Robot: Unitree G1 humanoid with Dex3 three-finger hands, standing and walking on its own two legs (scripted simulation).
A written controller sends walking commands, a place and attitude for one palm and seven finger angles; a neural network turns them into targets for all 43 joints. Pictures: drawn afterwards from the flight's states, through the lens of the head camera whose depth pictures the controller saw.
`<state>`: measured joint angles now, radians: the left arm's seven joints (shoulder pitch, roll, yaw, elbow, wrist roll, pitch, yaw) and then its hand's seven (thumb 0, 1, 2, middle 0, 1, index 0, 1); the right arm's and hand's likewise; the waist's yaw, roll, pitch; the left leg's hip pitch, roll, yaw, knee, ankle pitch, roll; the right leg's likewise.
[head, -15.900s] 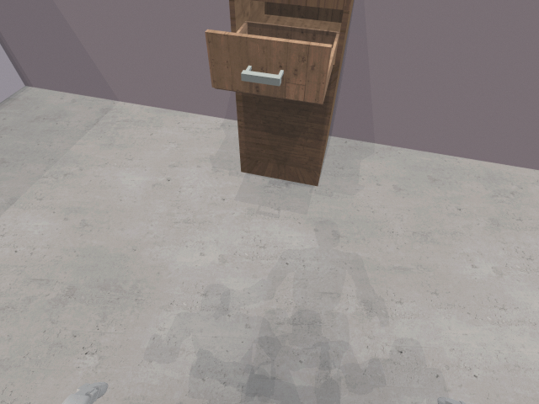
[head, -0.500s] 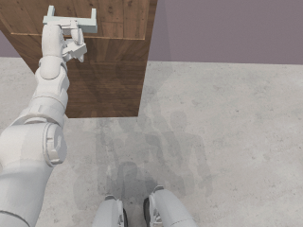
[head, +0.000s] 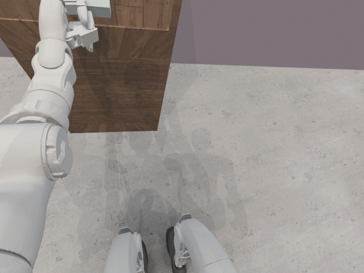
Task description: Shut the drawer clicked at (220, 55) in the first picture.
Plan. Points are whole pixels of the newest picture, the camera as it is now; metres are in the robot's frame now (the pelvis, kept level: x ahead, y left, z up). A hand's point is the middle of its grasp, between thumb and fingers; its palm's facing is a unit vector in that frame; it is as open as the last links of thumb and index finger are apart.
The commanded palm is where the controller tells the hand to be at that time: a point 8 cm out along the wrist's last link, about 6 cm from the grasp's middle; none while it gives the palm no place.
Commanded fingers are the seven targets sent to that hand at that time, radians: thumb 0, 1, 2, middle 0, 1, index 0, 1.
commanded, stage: pull the fist back off the drawer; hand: left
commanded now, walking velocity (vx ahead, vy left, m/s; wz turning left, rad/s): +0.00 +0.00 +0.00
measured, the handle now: out of the picture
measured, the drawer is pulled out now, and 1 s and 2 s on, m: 0.00 0.00 0.00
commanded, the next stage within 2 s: draw the hand back to the body in 0.54 s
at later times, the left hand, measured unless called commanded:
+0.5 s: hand (93, 32) +0.58 +0.08 +0.08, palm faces -0.06 -1.00 -0.03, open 2.9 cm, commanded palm +0.56 +0.11 +0.09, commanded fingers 0.00 0.90 0.90 -1.40 -1.60 -1.40 -1.60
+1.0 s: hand (56, 57) +0.48 +0.13 +0.14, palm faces -0.03 -1.00 -0.04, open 3.3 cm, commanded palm +0.44 +0.17 +0.15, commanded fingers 0.00 0.90 0.90 -1.40 -1.60 -1.40 -1.60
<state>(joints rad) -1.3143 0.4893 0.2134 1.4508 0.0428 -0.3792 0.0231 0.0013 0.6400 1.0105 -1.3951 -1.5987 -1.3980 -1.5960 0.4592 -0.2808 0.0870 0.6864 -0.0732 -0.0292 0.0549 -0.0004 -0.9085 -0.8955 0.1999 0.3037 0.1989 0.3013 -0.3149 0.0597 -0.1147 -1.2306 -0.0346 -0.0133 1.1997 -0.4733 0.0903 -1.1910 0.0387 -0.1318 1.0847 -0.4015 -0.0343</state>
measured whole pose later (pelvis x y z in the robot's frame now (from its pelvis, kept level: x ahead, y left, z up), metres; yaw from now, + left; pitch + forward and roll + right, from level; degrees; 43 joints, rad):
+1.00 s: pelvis +0.08 -0.02 +0.07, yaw -1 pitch +16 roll -2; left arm -0.39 0.27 0.19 0.59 -0.18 -0.27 -0.13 0.02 0.89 0.90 -1.40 -1.60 -1.40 -1.60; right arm 0.37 -0.27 0.02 0.53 0.05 0.07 0.05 0.00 -0.91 -0.90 0.20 0.30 0.20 0.30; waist -0.07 0.05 -0.15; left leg -0.65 -0.02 0.02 0.85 -0.48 0.06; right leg -0.66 0.08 -0.04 0.79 -0.41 -0.06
